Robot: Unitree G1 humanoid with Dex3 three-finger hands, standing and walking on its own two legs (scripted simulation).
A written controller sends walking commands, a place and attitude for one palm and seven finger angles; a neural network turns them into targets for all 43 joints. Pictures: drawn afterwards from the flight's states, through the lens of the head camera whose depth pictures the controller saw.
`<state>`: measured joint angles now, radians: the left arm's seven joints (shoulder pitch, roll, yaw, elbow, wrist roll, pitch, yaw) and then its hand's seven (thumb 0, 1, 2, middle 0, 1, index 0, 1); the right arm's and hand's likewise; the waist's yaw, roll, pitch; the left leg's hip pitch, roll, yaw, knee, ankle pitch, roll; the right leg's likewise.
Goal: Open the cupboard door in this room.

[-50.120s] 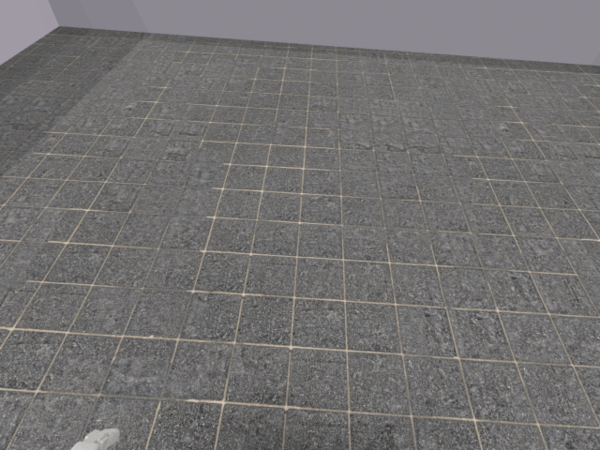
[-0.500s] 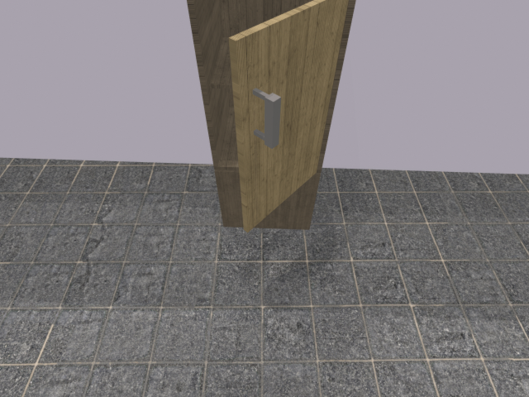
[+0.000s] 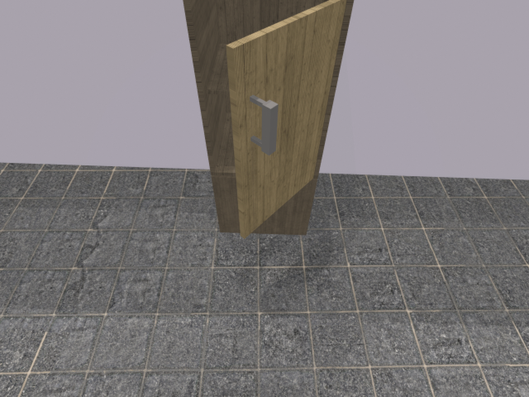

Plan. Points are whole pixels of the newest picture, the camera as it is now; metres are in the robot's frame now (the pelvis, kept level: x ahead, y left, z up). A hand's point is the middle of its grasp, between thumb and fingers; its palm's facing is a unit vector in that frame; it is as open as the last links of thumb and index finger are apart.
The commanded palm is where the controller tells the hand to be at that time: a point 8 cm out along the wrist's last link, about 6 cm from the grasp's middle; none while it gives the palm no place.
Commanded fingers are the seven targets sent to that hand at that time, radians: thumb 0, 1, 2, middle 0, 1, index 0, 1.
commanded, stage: walk to a spot facing it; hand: left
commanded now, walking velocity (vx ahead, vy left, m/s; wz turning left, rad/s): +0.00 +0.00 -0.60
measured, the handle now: (262, 125) +0.63 +0.05 +0.06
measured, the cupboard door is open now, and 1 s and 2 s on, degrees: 50 50 50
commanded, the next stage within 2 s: none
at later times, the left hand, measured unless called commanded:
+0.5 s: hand out of the picture +0.09 +0.18 -0.17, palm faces -0.15 -0.94 -0.31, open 7.4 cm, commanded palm none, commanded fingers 0.00 0.90 0.90 -0.20 -0.30 -0.20 -0.30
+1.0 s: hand (186, 382) +0.18 +0.15 -0.18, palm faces -0.46 -0.86 -0.21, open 7.4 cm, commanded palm none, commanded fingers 0.00 0.90 0.90 -0.20 -0.30 -0.20 -0.30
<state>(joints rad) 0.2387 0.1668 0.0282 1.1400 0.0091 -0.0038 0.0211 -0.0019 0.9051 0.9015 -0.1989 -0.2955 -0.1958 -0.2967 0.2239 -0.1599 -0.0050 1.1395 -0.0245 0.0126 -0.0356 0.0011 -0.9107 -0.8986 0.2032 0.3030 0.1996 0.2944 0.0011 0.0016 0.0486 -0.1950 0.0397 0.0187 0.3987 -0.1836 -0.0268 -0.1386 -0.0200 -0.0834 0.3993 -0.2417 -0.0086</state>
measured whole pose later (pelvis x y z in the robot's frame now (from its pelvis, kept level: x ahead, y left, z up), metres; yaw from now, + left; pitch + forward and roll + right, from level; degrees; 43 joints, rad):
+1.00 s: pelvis -0.01 +0.01 +0.00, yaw -32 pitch +1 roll -2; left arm 0.16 0.28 0.10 0.91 0.02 0.06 -0.03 0.00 0.91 0.90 -0.20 -0.30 -0.19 -0.30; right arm 0.17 -0.18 -0.02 0.89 -0.04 0.02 -0.05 0.00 -0.90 -0.90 0.21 0.30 0.20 0.30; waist 0.03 -0.03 0.11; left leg -0.23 0.10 0.06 0.49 -0.28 -0.02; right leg -0.50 0.01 0.00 1.02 -0.46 0.06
